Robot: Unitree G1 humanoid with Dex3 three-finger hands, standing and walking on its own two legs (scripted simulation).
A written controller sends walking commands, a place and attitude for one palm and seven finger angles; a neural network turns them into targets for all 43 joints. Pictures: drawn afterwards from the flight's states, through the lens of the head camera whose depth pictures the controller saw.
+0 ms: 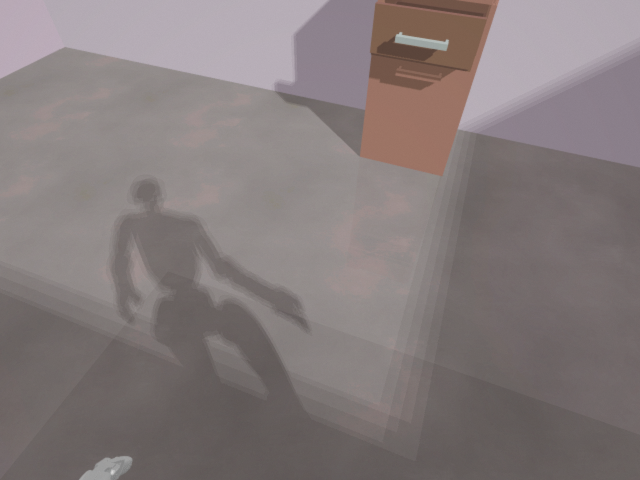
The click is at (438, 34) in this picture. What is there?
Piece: drawer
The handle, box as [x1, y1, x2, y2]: [395, 32, 448, 50]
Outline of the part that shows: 395,36 395,42 443,50 446,49 448,40 443,42 402,35 401,32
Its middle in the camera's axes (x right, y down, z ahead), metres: +0.36 -0.72 +1.39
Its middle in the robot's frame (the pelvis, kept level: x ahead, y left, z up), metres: +1.53 -0.30 -0.08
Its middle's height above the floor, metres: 0.69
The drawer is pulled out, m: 0.14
